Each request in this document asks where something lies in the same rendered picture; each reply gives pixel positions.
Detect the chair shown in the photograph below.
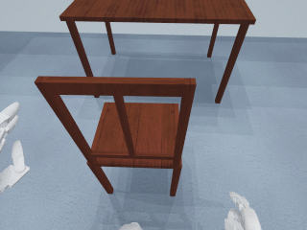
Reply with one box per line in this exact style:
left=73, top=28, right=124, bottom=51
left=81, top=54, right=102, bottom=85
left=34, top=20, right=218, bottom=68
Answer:
left=35, top=76, right=197, bottom=196

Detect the table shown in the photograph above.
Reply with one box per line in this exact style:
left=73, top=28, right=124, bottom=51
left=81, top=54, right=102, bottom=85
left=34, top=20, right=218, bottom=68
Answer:
left=59, top=0, right=256, bottom=104

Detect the left robot hand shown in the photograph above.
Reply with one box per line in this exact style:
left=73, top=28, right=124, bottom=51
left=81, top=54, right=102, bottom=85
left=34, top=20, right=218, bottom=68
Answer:
left=0, top=102, right=30, bottom=195

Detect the right robot hand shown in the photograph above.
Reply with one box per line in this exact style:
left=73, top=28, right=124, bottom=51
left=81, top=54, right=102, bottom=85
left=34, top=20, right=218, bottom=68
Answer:
left=224, top=192, right=262, bottom=230

